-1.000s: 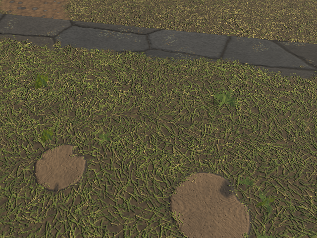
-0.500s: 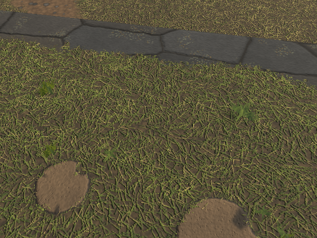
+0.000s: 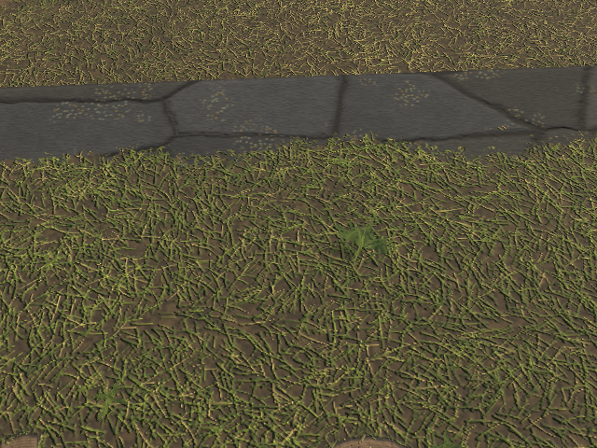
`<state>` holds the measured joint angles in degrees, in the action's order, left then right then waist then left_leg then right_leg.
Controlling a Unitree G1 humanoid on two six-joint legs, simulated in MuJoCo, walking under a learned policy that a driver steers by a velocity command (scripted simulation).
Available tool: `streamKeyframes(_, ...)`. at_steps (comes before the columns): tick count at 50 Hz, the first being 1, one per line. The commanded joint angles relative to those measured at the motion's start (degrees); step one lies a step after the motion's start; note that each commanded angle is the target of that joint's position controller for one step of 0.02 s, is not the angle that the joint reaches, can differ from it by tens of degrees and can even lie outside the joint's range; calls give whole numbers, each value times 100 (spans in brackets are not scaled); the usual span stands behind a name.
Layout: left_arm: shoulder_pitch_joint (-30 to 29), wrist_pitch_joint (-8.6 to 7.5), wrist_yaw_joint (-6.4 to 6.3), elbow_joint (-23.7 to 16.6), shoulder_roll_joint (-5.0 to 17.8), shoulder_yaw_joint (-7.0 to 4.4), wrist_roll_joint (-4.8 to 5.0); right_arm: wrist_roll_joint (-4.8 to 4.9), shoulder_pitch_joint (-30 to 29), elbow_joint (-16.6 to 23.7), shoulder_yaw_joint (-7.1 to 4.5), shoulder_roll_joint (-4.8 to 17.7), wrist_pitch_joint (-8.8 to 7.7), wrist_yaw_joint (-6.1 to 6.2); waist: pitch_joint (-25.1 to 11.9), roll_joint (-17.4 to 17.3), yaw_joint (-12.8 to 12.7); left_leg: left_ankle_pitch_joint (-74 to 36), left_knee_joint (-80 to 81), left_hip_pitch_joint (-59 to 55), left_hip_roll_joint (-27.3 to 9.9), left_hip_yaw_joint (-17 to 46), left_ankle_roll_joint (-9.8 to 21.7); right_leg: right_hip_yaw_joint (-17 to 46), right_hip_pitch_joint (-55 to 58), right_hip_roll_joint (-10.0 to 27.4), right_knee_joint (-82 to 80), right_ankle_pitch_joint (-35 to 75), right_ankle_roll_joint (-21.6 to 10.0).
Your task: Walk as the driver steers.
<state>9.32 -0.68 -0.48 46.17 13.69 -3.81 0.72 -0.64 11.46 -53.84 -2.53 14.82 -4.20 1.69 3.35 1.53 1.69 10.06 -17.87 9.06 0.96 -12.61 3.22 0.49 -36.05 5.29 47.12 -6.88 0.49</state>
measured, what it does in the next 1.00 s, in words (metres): steps on the spot, turning right: right foot, then left foot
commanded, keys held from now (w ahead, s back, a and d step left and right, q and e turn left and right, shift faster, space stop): e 0.68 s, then no key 0.32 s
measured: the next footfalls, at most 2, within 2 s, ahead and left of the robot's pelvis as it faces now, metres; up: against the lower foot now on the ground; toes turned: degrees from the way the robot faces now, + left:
right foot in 0.14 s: +0.14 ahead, -0.13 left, +0.00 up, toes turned -7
left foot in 0.62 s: +0.16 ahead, +0.09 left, +0.00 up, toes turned -25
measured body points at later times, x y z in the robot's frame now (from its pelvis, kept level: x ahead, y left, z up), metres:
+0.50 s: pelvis +0.07 -0.03 -0.01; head +0.10 -0.06 +0.44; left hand +0.29 +0.20 -0.09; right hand +0.15 -0.34 -0.13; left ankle +0.13 +0.12 -0.71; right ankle +0.10 -0.13 -0.74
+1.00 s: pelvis +0.07 -0.01 -0.01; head +0.09 -0.01 +0.44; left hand +0.34 +0.13 -0.10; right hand +0.04 -0.30 -0.12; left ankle +0.12 +0.10 -0.74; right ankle -0.01 -0.13 -0.74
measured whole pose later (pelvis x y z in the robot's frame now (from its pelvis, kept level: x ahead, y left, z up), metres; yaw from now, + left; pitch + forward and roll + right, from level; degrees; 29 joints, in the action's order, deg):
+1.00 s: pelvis +0.07 -0.01 -0.01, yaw -29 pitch +1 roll -1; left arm 10.7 2.3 -1.0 35.3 14.8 -3.2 0.5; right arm 0.9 11.4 -44.1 -2.5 14.4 0.1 1.1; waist 1.2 0.6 2.1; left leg 15.1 -28.4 14.7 -2.6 -2.4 -0.1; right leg 1.7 -15.6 0.4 31.2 -15.8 2.7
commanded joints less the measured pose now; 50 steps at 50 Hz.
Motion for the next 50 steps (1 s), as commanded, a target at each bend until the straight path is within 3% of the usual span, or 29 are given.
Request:
streamKeyframes(1, 56, 31, 113, -465, 340, -100, -16, 101, -258, 402, -235, 1025, 91, 92, -575, -562, -77, -2358, 197, -154, -1807, 536, 935, -171, 688, -28, -443, -46, -59)
streamKeyframes(4, -73, 41, 214, -732, 420, -165, -1, 196, -272, 442, -294, 1111, 237, 111, -542, -640, -98, -2273, -374, -526, -2006, 647, 729, -343, 719, -188, -1001, -630, -274)
streamKeyframes(5, 66, 19, 237, -740, 418, -189, 4, 241, -353, 476, -297, 1088, 275, 126, -595, -603, -222, -2309, -755, -541, -1927, 548, 558, -462, 1010, -314, -1501, -377, -386)
streamKeyframes(6, 357, -12, 208, -692, 597, -279, -27, 244, -178, 441, -281, 972, 297, 124, -776, -352, -333, -2306, -1498, -394, -1625, 343, 284, -435, 1651, -496, -2037, 297, -562)
streamKeyframes(7, 820, -36, 96, -666, 1264, -498, -64, 92, -7, 527, -232, 799, 287, 100, -1104, 614, -419, -1377, -2965, 501, -1091, 51, -161, 646, 2755, 139, -2256, 2583, -921)
streamKeyframes(8, 954, -20, 10, -788, 1831, -582, -162, -150, 7, 797, -94, 414, 244, 29, -1317, 1813, -159, 2764, -4787, 2583, -85, 181, -610, 2710, 4025, 1479, -2115, 4630, -2035)
streamKeyframes(9, 1113, -92, 73, -837, 1436, -452, -198, -48, -218, 838, -119, 582, 193, -49, -2108, 1114, -452, 2999, -5599, 2897, 17, 1449, -530, 3178, 4161, 1698, -2358, 3847, -2394)
streamKeyframes(10, 798, -148, 93, -929, 1283, -409, -162, 141, -512, 928, -171, 743, 190, -77, -1778, 623, -416, 2522, -5753, 3123, -116, 1621, -424, 2643, 3918, 1417, -2468, 3328, -2134)
streamKeyframes(11, 397, -150, 63, -1002, 1160, -377, -57, 154, -549, 884, -190, 739, 220, -38, -1459, 211, -248, 1993, -5502, 3193, -261, 1663, -400, 2174, 3556, 1092, -2500, 2668, -1758)
streamKeyframes(12, 136, -112, 33, -1078, 1008, -323, 16, 74, -600, 850, -220, 783, 265, 21, -1281, 47, -170, 1685, -5182, 3087, -364, 1695, -427, 1954, 3184, 907, -2587, 2228, -1546)
streamKeyframes(15, -8, -43, -37, -1192, 1016, -303, -70, 55, -449, 880, -229, 659, 355, 54, -1223, 365, 21, 1207, -4578, 2452, -185, 1588, -523, 1649, 2521, 534, -2726, 1989, -1450)
streamKeyframes(19, 179, 5, -154, -1269, 1143, -348, -45, 67, -633, 962, -183, 521, 385, 108, -1224, 505, -133, 1012, -3583, 2380, -65, 1712, -669, 1921, 2572, 505, -2757, 1121, -1444)
streamKeyframes(22, 130, 68, -199, -1365, 1170, -350, -62, 80, -743, 1008, -186, 536, 376, 84, -1104, 632, -208, 912, -3060, 2125, 12, 1750, -688, 2171, 2308, 417, -2830, 177, -1375)
streamKeyframes(25, 96, 117, -199, -1441, 1166, -344, -80, 111, -708, 1039, -205, 577, 312, 31, -1046, 762, -245, 1011, -2585, 1834, 97, 1772, -632, 2481, 2230, 358, -2819, -94, -1322)
streamKeyframes(28, 37, 165, -195, -1525, 1166, -339, -49, 145, -501, 1045, -231, 630, 221, -45, -1090, 859, -201, 1048, -1873, 1426, 162, 1739, -502, 2788, 2350, 299, -2682, 207, -1247)
streamKeyframes(30, -108, 226, -217, -1590, 1134, -324, 39, 140, -30, 937, -281, 678, 181, -102, -1086, 773, 72, 287, -629, 575, 114, 1574, -336, 2697, 2059, 21, -2418, 172, -980)
streamKeyframes(31, -30, 251, -230, -1627, 971, -278, 49, 67, 232, 887, -374, 959, 195, -99, -1135, 417, 92, 20, -294, -165, -530, 1965, -127, 2414, 1444, -282, -1955, -500, -703)
streamKeyframes(32, 155, 255, -214, -1685, 586, -187, 38, -60, 144, 967, -464, 1425, 263, -60, -1000, -1132, -173, -539, 28, -704, -1864, 3320, 475, 1284, 237, -1195, -514, -2161, -361)
streamKeyframes(33, 24, 153, -170, -1876, 1038, -324, -20, -256, 22, 1073, -458, 1399, 245, -93, -785, -1884, -159, -1147, 304, -47, -2634, 4419, 1299, 948, -340, -1298, 720, -2949, -112)
streamKeyframes(34, 188, 135, -132, -1723, 1389, -437, -45, -215, -429, 1301, -385, 1106, 211, -59, -698, -1308, -306, -1245, 214, 69, -2470, 3918, 1278, 1083, -258, -992, 1564, -2510, 3)
streamKeyframes(35, 373, 171, -127, -1517, 1367, -459, -33, -117, -691, 1370, -330, 838, 209, -36, -656, -962, -391, -1191, 67, 145, -1982, 3255, 954, 1002, -144, -977, 1879, -2123, 84)
streamKeyframes(36, 529, 231, -156, -1363, 1169, -422, -58, -26, -763, 1423, -290, 732, 220, -21, -644, -785, -404, -1095, -15, 79, -1638, 2831, 751, 929, -146, -996, 2225, -1837, 183)
streamKeyframes(37, 574, 272, -152, -1335, 1001, -369, -70, 38, -715, 1420, -256, 692, 232, -7, -562, -775, -351, -1384, -33, 98, -1564, 2626, 793, 906, -185, -1007, 2537, -1693, 278)
streamKeyframes(40, 228, 272, -148, -1486, 727, -238, 16, -1, -331, 1378, -234, 711, 303, 17, -521, -889, -126, -1586, 1, -143, -1337, 2122, 911, 614, -110, -945, 2024, -1474, 430)
streamKeyframes(44, -128, 245, -107, -1639, 447, -57, -58, 37, -196, 1356, -264, 890, 356, 21, -684, -1208, 47, -1613, -117, -305, -1405, 1952, 942, 244, 777, -549, 163, -1672, 483)
streamKeyframes(46, -126, 236, -79, -1628, 541, -67, -21, 80, -86, 1322, -300, 1047, 372, -23, -679, -1346, 128, -1674, -187, -148, -1475, 2020, 989, -54, 1301, -570, -506, -1783, 441)
streamKeyframes(48, 111, 225, -64, -1503, 596, -99, 2, 156, -78, 1290, -279, 1055, 386, -50, -666, -1246, 21, -1789, -410, -104, -1497, 2084, 940, -168, 1796, -641, -1544, -1172, 288)
streamKeyframes(50, 353, 201, -56, -1387, 647, -108, -41, 224, 135, 1165, -198, 862, 356, -65, -655, -1032, -121, -1528, -659, 282, -1320, 1993, 518, -16, 2783, -603, -2937, 83, -43)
